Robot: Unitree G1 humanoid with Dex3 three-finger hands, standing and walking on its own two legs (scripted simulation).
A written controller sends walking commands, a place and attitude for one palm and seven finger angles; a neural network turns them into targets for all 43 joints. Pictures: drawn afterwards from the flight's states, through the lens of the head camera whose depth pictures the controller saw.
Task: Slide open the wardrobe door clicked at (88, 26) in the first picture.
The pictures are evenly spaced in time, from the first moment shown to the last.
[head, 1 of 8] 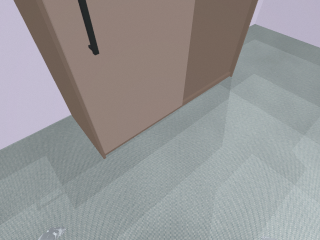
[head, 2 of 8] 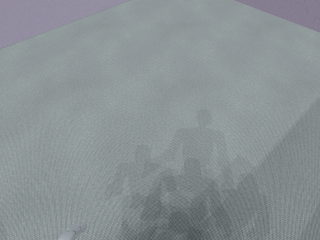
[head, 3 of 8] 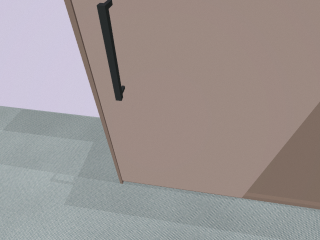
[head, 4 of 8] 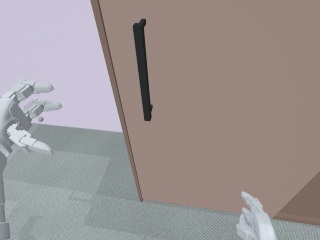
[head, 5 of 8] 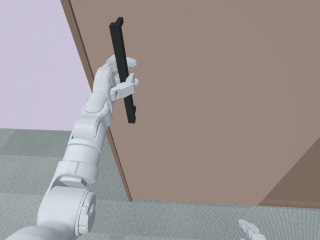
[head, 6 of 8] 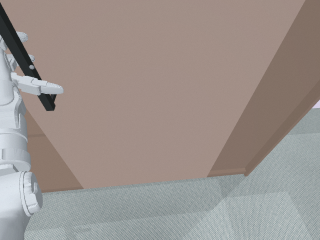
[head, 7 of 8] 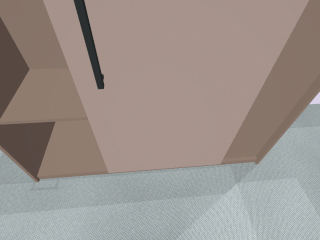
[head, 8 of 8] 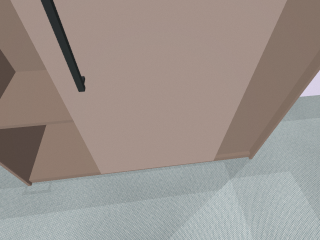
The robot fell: no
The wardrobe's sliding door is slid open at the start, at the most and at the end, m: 0.00 0.46 0.46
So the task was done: yes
